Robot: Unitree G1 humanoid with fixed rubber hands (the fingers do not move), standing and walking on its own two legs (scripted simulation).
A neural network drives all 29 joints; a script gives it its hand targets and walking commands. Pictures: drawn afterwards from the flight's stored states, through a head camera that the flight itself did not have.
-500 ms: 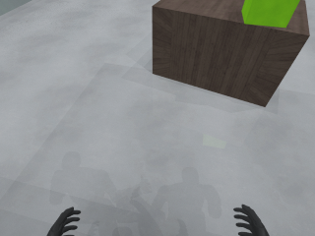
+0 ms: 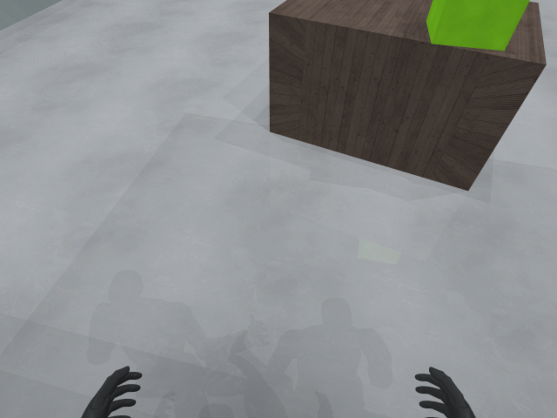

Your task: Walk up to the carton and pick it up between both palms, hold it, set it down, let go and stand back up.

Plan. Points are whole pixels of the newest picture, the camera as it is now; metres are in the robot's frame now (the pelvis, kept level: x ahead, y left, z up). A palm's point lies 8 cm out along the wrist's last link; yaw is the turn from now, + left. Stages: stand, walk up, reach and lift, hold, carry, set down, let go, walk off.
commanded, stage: stand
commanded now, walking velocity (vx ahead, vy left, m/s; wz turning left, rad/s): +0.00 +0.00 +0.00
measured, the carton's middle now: (474, 5) +1.54 -0.80 +0.03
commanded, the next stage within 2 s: none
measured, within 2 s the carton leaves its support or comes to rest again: neither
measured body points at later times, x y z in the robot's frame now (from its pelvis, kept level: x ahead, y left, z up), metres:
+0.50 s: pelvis -0.01 +0.00 +0.00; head +0.00 +0.00 +0.45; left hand +0.15 +0.27 -0.08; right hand +0.13 -0.26 -0.10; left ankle +0.01 +0.12 -0.72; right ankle +0.00 -0.12 -0.72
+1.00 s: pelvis -0.02 +0.00 +0.00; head -0.01 +0.00 +0.45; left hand +0.13 +0.27 -0.09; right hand +0.12 -0.26 -0.10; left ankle +0.01 +0.12 -0.72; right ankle +0.00 -0.12 -0.72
